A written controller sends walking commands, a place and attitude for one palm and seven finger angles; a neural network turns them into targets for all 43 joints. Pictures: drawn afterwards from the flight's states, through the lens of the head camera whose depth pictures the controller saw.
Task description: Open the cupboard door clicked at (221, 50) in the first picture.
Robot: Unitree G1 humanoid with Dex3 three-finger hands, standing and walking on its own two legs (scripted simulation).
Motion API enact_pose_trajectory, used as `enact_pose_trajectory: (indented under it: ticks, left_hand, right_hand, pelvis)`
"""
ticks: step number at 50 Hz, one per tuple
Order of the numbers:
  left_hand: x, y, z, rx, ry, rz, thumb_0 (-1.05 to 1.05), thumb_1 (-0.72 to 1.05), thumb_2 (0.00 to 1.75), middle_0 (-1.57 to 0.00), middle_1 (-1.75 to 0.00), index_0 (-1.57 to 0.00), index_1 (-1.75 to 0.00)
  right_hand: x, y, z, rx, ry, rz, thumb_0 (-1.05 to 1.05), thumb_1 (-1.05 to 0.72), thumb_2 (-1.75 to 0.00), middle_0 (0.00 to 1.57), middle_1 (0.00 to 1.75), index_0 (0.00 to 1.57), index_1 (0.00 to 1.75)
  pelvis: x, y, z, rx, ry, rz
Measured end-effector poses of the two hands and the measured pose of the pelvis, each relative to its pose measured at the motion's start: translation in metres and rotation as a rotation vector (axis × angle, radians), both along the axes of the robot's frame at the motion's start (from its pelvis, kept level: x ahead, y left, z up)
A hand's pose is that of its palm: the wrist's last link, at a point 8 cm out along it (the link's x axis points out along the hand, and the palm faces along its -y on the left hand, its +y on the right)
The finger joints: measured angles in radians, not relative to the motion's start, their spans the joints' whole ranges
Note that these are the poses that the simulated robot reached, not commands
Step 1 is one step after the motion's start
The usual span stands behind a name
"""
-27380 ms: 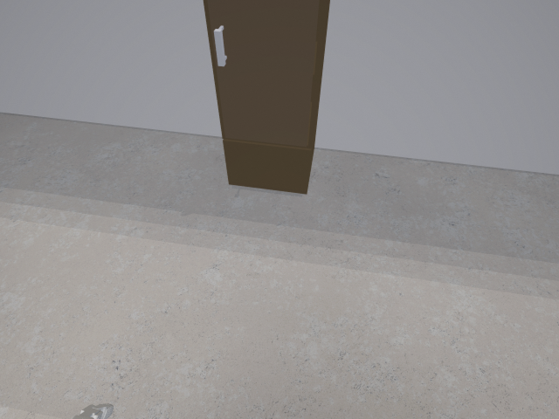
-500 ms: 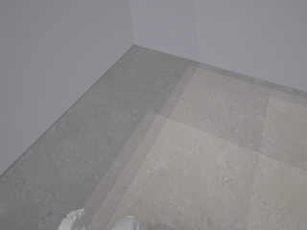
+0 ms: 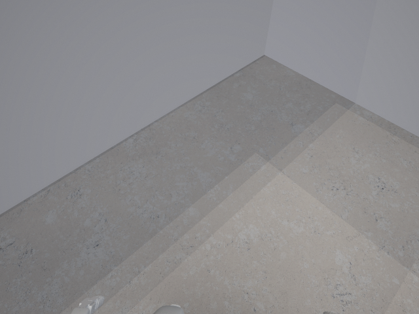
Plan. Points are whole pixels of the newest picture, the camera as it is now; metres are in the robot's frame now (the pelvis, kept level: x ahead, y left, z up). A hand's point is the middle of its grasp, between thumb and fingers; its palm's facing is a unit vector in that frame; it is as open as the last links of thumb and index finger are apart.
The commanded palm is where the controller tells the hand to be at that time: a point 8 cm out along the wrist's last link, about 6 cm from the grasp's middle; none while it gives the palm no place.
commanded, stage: turn to face it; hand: left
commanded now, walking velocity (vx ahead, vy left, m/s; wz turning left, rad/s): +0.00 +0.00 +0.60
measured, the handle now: out of the picture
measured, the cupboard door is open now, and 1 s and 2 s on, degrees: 52 52 52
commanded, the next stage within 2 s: none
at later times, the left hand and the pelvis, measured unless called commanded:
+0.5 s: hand out of the picture +0.03 +0.21 -0.15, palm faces +0.35 -0.90 -0.25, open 7.4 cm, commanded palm none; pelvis +0.02 -0.02 +0.01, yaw +19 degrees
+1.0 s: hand out of the picture -0.03 +0.15 -0.17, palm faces +0.62 -0.75 -0.21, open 7.4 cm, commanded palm none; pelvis +0.04 -0.04 +0.00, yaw +38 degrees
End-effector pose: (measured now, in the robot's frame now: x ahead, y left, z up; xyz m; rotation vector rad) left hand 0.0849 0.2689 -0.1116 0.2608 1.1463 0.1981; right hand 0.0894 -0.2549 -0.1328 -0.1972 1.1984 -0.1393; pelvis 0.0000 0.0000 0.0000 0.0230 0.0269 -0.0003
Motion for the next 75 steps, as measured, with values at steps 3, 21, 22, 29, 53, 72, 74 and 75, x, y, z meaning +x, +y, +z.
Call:
enact_pose_trajectory:
  ticks: [3,21,22,29,53,72,74,75]
  left_hand:
    - [-0.011,-0.013,0.006,0.007,-0.006,0.043,0.0,0.91,0.89,-0.2,-0.3,-0.2,-0.3]
    - [-0.088,-0.019,-0.024,-0.089,0.112,0.338,0.0,0.9,0.89,-0.2,-0.3,-0.21,-0.3]
    - [-0.086,-0.018,-0.021,-0.085,0.105,0.349,0.0,0.91,0.89,-0.2,-0.3,-0.21,-0.3]
    - [-0.069,-0.025,0.002,-0.029,0.016,0.391,0.0,0.91,0.89,-0.2,-0.3,-0.2,-0.3]
    - [-0.159,-0.077,-0.024,-0.124,0.088,0.737,0.0,0.91,0.89,-0.2,-0.3,-0.21,-0.3]
    - [-0.148,-0.121,0.007,-0.041,0.004,0.907,0.0,0.9,0.89,-0.2,-0.3,-0.21,-0.3]
    - [-0.154,-0.13,0.003,-0.067,0.012,0.937,0.0,0.9,0.89,-0.2,-0.3,-0.21,-0.3]
    - [-0.158,-0.134,0.0,-0.079,0.013,0.955,0.0,0.9,0.89,-0.2,-0.3,-0.21,-0.3]
  right_hand:
    - [0.014,-0.008,-0.002,0.01,0.013,0.029,0.01,-0.9,-0.9,0.21,0.29,0.2,0.3]
    - [0.109,0.032,0.023,-0.037,-0.071,0.328,0.0,-0.9,-0.9,0.2,0.29,0.2,0.3]
    - [0.108,0.031,0.024,-0.039,-0.059,0.335,0.0,-0.9,-0.9,0.2,0.29,0.2,0.3]
    - [0.11,0.012,0.011,-0.019,0.022,0.372,0.0,-0.9,-0.9,0.21,0.3,0.2,0.3]
    - [0.203,0.086,0.029,-0.038,-0.084,0.721,0.0,-0.9,-0.9,0.2,0.29,0.2,0.3]
    - [0.249,0.088,0.013,-0.024,0.05,0.867,0.01,-0.91,-0.9,0.2,0.29,0.2,0.3]
    - [0.255,0.102,0.017,-0.021,0.039,0.905,0.01,-0.91,-0.9,0.2,0.29,0.2,0.3]
    - [0.258,0.11,0.019,-0.021,0.032,0.927,0.01,-0.91,-0.9,0.2,0.29,0.2,0.3]
  pelvis:
    - [0.002,-0.008,0.003,0.005,-0.013,0.052]
    - [0.019,-0.013,0.004,0.0,-0.01,0.295]
    - [0.02,-0.014,0.006,-0.003,-0.01,0.305]
    - [0.033,-0.036,0.01,-0.016,-0.01,0.379]
    - [0.046,-0.041,0.007,-0.016,-0.019,0.694]
    - [0.085,-0.065,0.015,0.02,-0.018,0.932]
    - [0.086,-0.064,0.016,0.026,-0.016,0.961]
    - [0.086,-0.062,0.016,0.027,-0.015,0.976]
